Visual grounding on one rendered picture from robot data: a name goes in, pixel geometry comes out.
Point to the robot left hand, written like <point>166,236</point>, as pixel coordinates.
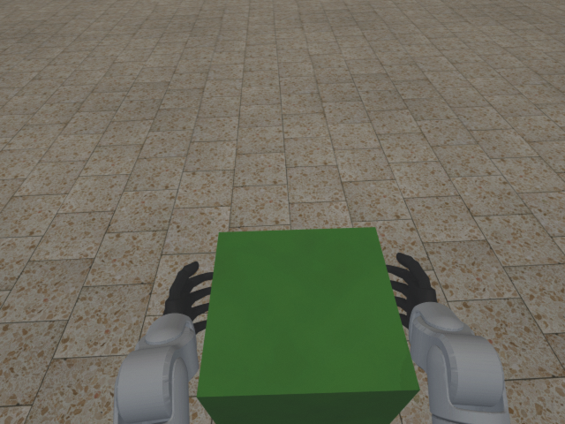
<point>180,299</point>

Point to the robot right forearm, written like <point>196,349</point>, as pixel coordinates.
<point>464,372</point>

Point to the robot left forearm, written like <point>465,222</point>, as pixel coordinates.
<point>152,381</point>

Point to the carton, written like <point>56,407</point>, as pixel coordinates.
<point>303,328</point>

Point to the robot right hand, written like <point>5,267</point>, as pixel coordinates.
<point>418,289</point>

